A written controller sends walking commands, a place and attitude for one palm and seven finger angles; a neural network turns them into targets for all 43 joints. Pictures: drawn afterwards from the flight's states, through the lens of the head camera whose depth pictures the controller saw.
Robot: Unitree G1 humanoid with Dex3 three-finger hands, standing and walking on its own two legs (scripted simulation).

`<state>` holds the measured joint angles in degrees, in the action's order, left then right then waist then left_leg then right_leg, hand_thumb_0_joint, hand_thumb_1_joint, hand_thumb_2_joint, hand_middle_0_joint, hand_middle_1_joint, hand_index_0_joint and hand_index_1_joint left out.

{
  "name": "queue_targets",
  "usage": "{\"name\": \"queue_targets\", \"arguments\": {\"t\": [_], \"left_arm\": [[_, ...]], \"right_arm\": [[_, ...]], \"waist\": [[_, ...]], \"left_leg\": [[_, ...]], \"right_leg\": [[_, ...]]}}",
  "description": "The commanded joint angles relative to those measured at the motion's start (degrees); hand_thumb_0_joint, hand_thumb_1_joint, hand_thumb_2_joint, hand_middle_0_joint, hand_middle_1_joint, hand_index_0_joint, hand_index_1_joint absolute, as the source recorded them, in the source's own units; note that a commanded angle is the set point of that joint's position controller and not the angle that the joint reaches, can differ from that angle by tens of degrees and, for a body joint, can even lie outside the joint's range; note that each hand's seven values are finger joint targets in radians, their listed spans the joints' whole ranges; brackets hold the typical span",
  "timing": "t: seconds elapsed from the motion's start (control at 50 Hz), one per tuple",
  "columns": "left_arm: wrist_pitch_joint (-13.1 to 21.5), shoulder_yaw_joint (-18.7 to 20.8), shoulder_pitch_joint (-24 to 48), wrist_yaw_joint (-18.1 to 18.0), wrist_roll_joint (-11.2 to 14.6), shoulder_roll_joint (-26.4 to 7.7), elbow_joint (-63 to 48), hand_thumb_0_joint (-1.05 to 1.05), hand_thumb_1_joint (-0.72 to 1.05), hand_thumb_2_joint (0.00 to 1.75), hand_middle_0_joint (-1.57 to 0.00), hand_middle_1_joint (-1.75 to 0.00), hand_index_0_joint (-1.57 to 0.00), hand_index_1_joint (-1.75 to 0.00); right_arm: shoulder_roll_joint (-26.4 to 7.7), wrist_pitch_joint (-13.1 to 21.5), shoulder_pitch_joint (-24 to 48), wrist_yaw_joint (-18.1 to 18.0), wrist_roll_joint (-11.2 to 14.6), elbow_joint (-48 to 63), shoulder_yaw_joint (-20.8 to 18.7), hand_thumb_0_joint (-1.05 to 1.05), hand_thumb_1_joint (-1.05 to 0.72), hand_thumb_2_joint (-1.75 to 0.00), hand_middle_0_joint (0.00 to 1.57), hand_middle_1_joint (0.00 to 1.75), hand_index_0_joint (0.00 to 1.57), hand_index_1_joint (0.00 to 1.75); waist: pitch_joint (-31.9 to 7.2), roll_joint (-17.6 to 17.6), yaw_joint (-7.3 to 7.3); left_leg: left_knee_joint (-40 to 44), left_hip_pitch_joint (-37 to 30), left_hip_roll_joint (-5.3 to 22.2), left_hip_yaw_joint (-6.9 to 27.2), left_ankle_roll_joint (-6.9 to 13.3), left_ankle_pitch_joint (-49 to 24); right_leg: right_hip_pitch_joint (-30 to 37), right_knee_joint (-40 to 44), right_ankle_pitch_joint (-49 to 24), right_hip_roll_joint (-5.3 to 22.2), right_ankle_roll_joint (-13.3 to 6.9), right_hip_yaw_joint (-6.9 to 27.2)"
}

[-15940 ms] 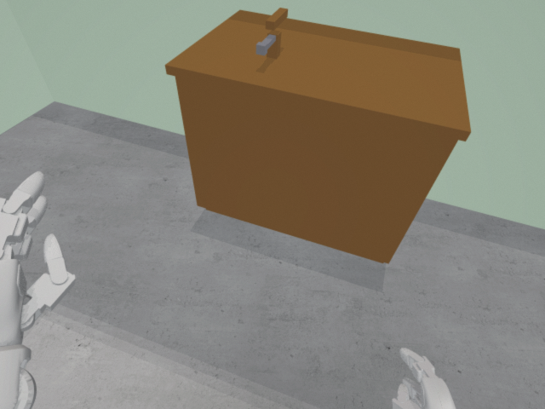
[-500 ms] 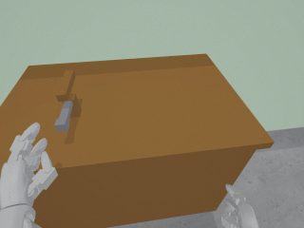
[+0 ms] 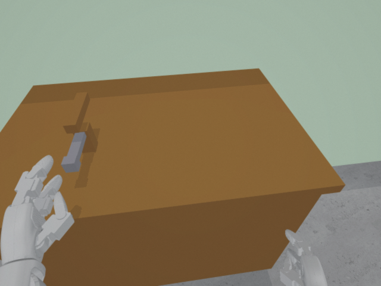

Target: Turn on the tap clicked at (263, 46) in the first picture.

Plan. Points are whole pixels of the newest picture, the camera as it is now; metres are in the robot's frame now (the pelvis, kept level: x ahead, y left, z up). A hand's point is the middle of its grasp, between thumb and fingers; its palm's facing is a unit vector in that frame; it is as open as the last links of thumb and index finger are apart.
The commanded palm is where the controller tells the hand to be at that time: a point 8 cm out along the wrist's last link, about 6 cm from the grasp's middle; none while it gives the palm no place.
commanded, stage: reach beside the lever's end, fingers flat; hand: left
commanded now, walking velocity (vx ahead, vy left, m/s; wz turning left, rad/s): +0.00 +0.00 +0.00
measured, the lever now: (71, 164) +0.32 +0.32 +0.09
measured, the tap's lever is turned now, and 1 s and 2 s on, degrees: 0 0 0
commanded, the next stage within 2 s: none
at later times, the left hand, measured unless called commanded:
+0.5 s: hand (61, 207) +0.20 +0.26 +0.13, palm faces +0.46 -0.88 -0.11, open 7.5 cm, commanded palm +0.16 +0.30 +0.13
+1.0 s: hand (65, 189) +0.24 +0.28 +0.11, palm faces +0.48 -0.87 -0.11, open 7.6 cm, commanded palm +0.20 +0.32 +0.11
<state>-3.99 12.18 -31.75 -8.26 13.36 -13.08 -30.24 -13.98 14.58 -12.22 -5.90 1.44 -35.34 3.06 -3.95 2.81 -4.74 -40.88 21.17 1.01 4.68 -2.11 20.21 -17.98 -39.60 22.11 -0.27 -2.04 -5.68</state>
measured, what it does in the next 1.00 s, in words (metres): stands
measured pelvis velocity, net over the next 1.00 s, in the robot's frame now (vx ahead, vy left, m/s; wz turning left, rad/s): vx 0.00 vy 0.01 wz -0.02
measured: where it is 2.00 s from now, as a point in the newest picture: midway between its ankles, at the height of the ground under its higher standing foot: outside the picture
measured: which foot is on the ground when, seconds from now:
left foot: down 0.00-1.00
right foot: down 0.00-1.00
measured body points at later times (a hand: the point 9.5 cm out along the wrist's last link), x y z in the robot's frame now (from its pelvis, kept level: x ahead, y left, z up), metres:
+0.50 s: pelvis -0.01 +0.00 +0.00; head -0.02 -0.01 +0.45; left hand +0.17 +0.30 +0.13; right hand +0.18 -0.22 -0.07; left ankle +0.02 +0.14 -0.72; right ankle -0.01 -0.09 -0.72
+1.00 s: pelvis +0.00 +0.01 +0.00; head +0.00 +0.00 +0.45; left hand +0.21 +0.32 +0.12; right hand +0.18 -0.22 -0.07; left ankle +0.02 +0.15 -0.72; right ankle -0.01 -0.09 -0.72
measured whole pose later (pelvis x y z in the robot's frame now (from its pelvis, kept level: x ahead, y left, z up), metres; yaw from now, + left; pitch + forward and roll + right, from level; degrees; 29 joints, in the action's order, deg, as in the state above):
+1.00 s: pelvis +0.00 +0.01 +0.00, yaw -1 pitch +2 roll -1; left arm 0.8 18.4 -13.9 -7.4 12.8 -14.8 -7.0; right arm -13.7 11.9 -10.8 -6.2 1.5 -38.1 2.5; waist -2.6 1.9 -3.0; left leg -38.6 22.0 0.8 3.2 -1.4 18.6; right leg -19.3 -37.4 20.0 0.0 -1.3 -4.2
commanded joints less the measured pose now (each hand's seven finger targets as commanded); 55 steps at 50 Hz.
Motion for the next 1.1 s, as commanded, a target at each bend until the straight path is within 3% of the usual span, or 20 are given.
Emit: {"name": "queue_targets", "arguments": {"t": [0.0,0.12,0.22,0.3,0.34,0.4,0.42,0.44,0.5,0.54,0.56,0.62,0.68,0.74,0.82,0.84,0.9,0.92,0.96,1.08], "left_arm": [[4.38,6.50,4.02,-0.38,0.14,-8.11,-11.22,0.00,0.90,0.90,-0.20,-0.30,-0.20,-0.30],[4.20,8.10,7.11,0.46,1.00,-8.89,-8.00,0.00,0.90,0.90,-0.20,-0.30,-0.20,-0.30],[6.40,8.53,8.05,1.07,0.60,-9.80,-7.94,0.00,0.90,0.90,-0.20,-0.30,-0.20,-0.30],[7.61,7.95,11.15,1.49,1.00,-9.24,-4.75,0.00,0.90,0.90,-0.20,-0.30,-0.20,-0.30],[7.28,9.35,11.08,1.43,1.14,-10.26,-2.82,0.00,0.90,0.90,-0.20,-0.30,-0.20,-0.30],[6.51,9.61,14.48,1.28,1.24,-10.70,0.11,0.00,0.90,0.90,-0.20,-0.29,-0.20,-0.29],[6.38,8.73,16.61,1.28,1.34,-10.09,-0.38,0.00,0.90,0.90,-0.20,-0.29,-0.20,-0.29],[6.37,10.84,17.27,0.68,0.74,-12.11,0.23,0.00,0.90,0.90,-0.20,-0.29,-0.20,-0.29],[6.72,8.21,19.18,0.36,0.02,-10.31,-0.17,0.00,0.90,0.90,-0.19,-0.28,-0.19,-0.28],[7.14,9.99,18.57,-0.17,-0.36,-11.93,1.00,0.00,0.90,0.90,-0.19,-0.28,-0.19,-0.28],[7.21,8.69,18.61,-0.08,-0.31,-10.50,1.55,0.00,0.90,0.90,-0.19,-0.27,-0.19,-0.27],[7.07,9.89,20.54,0.10,0.19,-11.53,4.26,0.00,0.90,0.90,-0.19,-0.27,-0.19,-0.27],[6.60,8.97,22.77,0.05,-0.17,-10.68,6.19,0.00,0.90,0.90,-0.19,-0.26,-0.19,-0.26],[6.58,10.31,26.22,-0.41,-0.82,-12.47,6.66,0.00,0.90,0.90,-0.18,-0.25,-0.18,-0.25],[7.77,10.09,26.04,0.00,-0.90,-12.21,7.87,0.00,0.90,0.90,-0.18,-0.24,-0.18,-0.24],[8.36,11.27,25.51,-0.15,-1.29,-12.99,7.31,0.00,0.90,0.90,-0.18,-0.24,-0.18,-0.24],[8.67,11.47,24.79,0.62,-0.44,-12.54,10.82,0.00,0.90,0.90,-0.18,-0.23,-0.18,-0.23],[8.82,12.56,26.10,0.85,-0.28,-13.66,11.18,0.00,0.90,0.90,-0.18,-0.23,-0.18,-0.23],[9.40,11.22,27.71,0.88,-0.76,-12.44,10.63,0.00,0.90,0.90,-0.17,-0.22,-0.17,-0.22],[10.69,11.59,27.00,1.46,-0.96,-12.85,12.98,0.00,0.90,0.90,-0.17,-0.21,-0.17,-0.21]], "right_arm": [[-5.86,3.27,7.09,-0.30,0.12,9.45,-2.78,0.00,-0.90,-0.90,0.20,0.30,0.20,0.30],[-5.96,2.50,7.35,-0.72,0.42,8.90,-2.94,0.00,-0.90,-0.90,0.20,0.30,0.20,0.30],[-5.86,3.07,6.92,-0.59,0.25,8.47,-3.00,0.00,-0.90,-0.90,0.20,0.30,0.20,0.30],[-6.12,3.43,7.24,-0.67,0.49,7.70,-2.96,0.00,-0.90,-0.90,0.20,0.30,0.20,0.30],[-6.05,3.50,8.21,-0.92,0.64,7.45,-2.85,0.00,-0.90,-0.90,0.20,0.30,0.20,0.30],[-6.32,3.13,8.12,-1.21,0.74,7.22,-2.99,0.00,-0.90,-0.90,0.20,0.30,0.20,0.30],[-6.31,3.10,8.67,-1.30,0.74,7.29,-2.86,0.00,-0.90,-0.90,0.20,0.30,0.20,0.30],[-6.07,3.01,9.08,-1.45,0.90,6.88,-2.90,0.00,-0.90,-0.90,0.20,0.30,0.20,0.30],[-6.11,3.08,8.75,-1.11,0.61,7.25,-2.73,0.00,-0.90,-0.90,0.20,0.30,0.20,0.30],[-6.07,3.04,9.11,-1.06,0.53,6.89,-2.71,0.00,-0.90,-0.90,0.20,0.30,0.20,0.30],[-6.06,2.84,8.75,-0.96,0.46,7.12,-2.69,0.00,-0.90,-0.90,0.20,0.30,0.20,0.30],[-6.52,2.42,8.66,-0.99,0.42,6.86,-2.93,0.00,-0.90,-0.90,0.20,0.30,0.20,0.30],[-6.33,1.87,9.11,-1.03,0.54,6.80,-2.82,0.00,-0.90,-0.90,0.20,0.30,0.20,0.30],[-6.29,1.49,9.65,-1.21,0.50,6.39,-2.66,0.00,-0.90,-0.90,0.20,0.30,0.20,0.30],[-6.66,1.23,8.43,-0.81,0.15,6.56,-3.12,0.00,-0.90,-0.90,0.20,0.30,0.20,0.30],[-6.36,1.19,8.95,-0.81,0.12,6.48,-3.12,0.00,-0.90,-0.90,0.20,0.30,0.20,0.30],[-6.75,0.67,7.81,-0.60,0.13,6.28,-3.39,0.00,-0.90,-0.90,0.20,0.30,0.20,0.30],[-6.87,0.45,7.83,-0.68,0.20,5.97,-3.56,0.00,-0.90,-0.90,0.20,0.30,0.20,0.30],[-6.56,0.37,7.84,-0.68,0.30,6.09,-3.49,0.00,-0.90,-0.90,0.20,0.30,0.20,0.30],[-6.97,0.45,6.65,-0.34,0.15,5.83,-3.90,0.00,-0.90,-0.90,0.20,0.30,0.20,0.30]], "waist": [[-3.69,-2.59,0.41],[-3.36,-2.82,0.50],[-5.23,0.49,0.58],[-2.82,-1.47,1.51],[-1.90,-0.43,0.89],[-1.89,-2.19,1.25],[-2.00,-1.07,1.50],[-2.41,-0.31,1.13],[-3.94,1.20,1.55],[-4.48,1.15,1.11],[-4.46,0.23,1.32],[-4.74,-1.58,1.50],[-3.80,-0.51,1.67],[-3.84,1.80,1.84],[-6.93,-0.34,2.00],[-7.84,1.46,1.26],[-7.36,-1.54,1.72],[-7.62,-0.69,1.84],[-7.10,0.95,2.10],[-7.90,0.00,2.04]], "left_leg": [[4.87,-3.19,-1.27,-2.26,3.42,-12.54],[5.45,-2.95,-1.40,-2.37,3.42,-12.08],[5.20,-3.92,-1.46,-2.43,3.20,-13.79],[5.61,-2.76,-1.48,-1.94,3.26,-10.44],[6.26,-2.16,-1.61,-1.92,3.24,-8.52],[6.90,-1.59,-1.57,-1.72,3.22,-6.19],[6.97,-1.89,-1.79,-1.84,3.33,-5.96],[7.29,-2.19,-1.78,-1.87,3.23,-5.85],[7.51,-3.12,-1.79,-1.73,3.04,-6.55],[7.73,-3.07,-1.78,-1.60,2.96,-6.92],[7.67,-3.00,-1.75,-1.71,3.01,-7.18],[7.57,-2.49,-1.64,-1.93,3.06,-7.48],[8.11,-2.73,-1.62,-2.00,2.95,-6.88],[8.45,-3.33,-1.72,-1.88,2.91,-7.14],[7.70,-4.04,-1.52,-2.15,2.84,-11.07],[7.88,-4.67,-1.53,-2.14,2.65,-12.36],[7.44,-3.51,-1.44,-2.32,2.74,-12.72],[7.28,-3.64,-1.47,-2.65,2.75,-13.08],[7.49,-4.22,-1.42,-2.49,2.53,-13.53],[7.03,-4.29,-1.19,-2.10,2.50,-15.48]], "right_leg": [[-0.92,7.93,-14.92,1.54,1.34,1.87],[-0.63,8.51,-14.41,1.53,1.42,2.29],[-0.18,7.91,-16.01,1.61,1.14,2.26],[-2.00,8.67,-12.18,1.37,1.27,2.28],[-2.11,9.22,-9.67,1.34,1.25,2.50],[-2.60,10.01,-6.40,1.30,1.36,2.63],[-2.69,10.23,-6.16,1.49,1.43,2.92],[-2.14,10.25,-5.61,1.36,1.24,2.97],[-2.12,9.63,-6.43,1.31,1.06,2.64],[-1.42,9.39,-6.71,1.14,0.94,2.58],[-1.72,9.32,-7.09,1.15,0.99,2.45],[-1.32,9.52,-7.76,1.00,1.16,2.63],[-1.82,9.71,-7.21,0.97,1.06,2.51],[-1.70,9.74,-7.31,0.98,0.87,2.66],[-0.31,8.67,-11.93,0.79,0.88,2.42],[0.58,8.13,-13.01,0.80,0.63,2.41],[0.22,8.18,-14.40,0.67,0.90,2.33],[0.37,8.24,-14.90,0.64,0.85,2.56],[-0.02,7.86,-14.96,0.76,0.68,2.34],[-0.10,7.26,-16.89,0.57,0.61,2.14]]}}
